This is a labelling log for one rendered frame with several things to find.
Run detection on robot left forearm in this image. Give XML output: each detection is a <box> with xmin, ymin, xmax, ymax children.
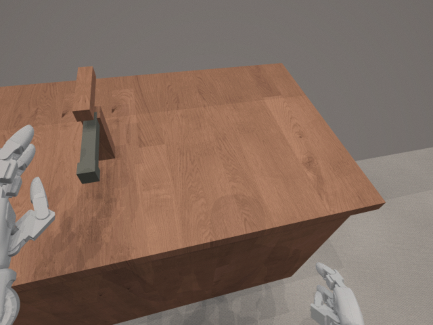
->
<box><xmin>0</xmin><ymin>268</ymin><xmax>20</xmax><ymax>325</ymax></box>

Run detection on tap lever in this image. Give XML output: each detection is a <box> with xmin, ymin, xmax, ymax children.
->
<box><xmin>76</xmin><ymin>112</ymin><xmax>100</xmax><ymax>184</ymax></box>

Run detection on left robot hand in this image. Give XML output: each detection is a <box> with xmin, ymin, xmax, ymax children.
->
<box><xmin>0</xmin><ymin>125</ymin><xmax>55</xmax><ymax>269</ymax></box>

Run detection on right robot hand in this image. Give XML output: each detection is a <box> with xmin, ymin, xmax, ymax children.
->
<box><xmin>311</xmin><ymin>262</ymin><xmax>364</xmax><ymax>325</ymax></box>

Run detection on counter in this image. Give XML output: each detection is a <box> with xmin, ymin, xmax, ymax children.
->
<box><xmin>0</xmin><ymin>63</ymin><xmax>386</xmax><ymax>325</ymax></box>

